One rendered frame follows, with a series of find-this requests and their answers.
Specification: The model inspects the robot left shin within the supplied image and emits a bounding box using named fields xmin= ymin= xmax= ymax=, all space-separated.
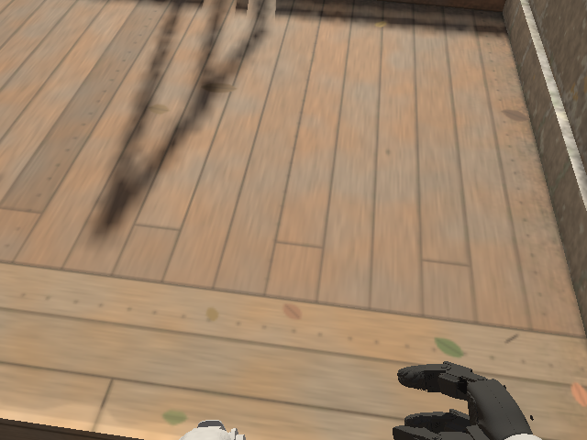
xmin=179 ymin=420 xmax=226 ymax=440

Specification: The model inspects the robot right hand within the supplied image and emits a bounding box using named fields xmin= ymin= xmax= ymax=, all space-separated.
xmin=393 ymin=361 xmax=534 ymax=440

